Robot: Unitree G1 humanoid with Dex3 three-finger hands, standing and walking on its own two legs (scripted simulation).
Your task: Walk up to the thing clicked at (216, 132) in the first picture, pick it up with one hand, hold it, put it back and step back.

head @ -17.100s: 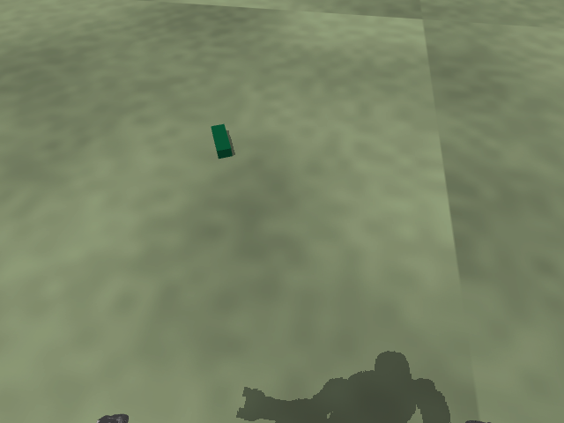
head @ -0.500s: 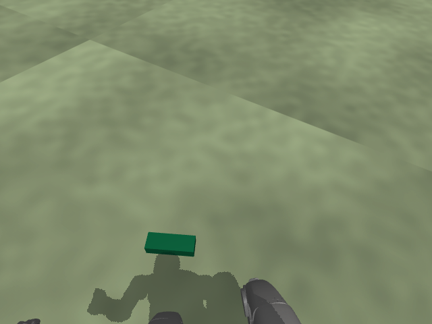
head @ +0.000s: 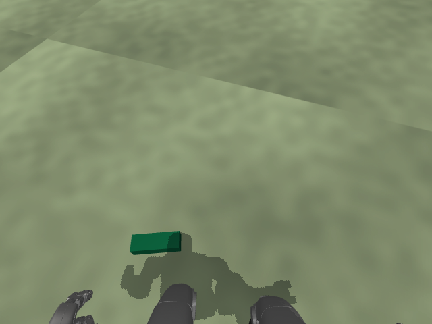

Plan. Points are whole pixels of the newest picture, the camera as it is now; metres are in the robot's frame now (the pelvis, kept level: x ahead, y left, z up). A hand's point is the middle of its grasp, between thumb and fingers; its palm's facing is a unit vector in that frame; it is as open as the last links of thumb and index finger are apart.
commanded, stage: walk up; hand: left
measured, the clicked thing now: (156, 242) +0.46 +0.33 -0.72
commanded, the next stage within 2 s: none
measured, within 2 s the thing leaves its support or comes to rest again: neither
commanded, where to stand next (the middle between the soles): +0.08 +0.03 m, yaw +4 degrees
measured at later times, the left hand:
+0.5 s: hand out of the picture +0.08 +0.28 -0.14, palm faces +0.03 -0.91 -0.42, open 7.4 cm
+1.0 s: hand out of the picture +0.01 +0.30 -0.13, palm faces +0.09 -0.93 -0.35, open 7.4 cm
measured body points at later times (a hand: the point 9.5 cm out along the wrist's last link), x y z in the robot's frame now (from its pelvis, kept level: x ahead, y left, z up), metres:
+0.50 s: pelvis -0.01 +0.01 +0.00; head +0.04 -0.01 +0.44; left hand +0.07 +0.33 -0.11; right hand +0.13 -0.31 -0.13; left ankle -0.01 +0.15 -0.69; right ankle +0.03 -0.11 -0.71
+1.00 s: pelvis -0.02 +0.03 +0.02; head -0.02 +0.03 +0.47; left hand +0.00 +0.35 -0.11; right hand +0.10 -0.24 -0.11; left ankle -0.03 +0.16 -0.71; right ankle +0.02 -0.10 -0.71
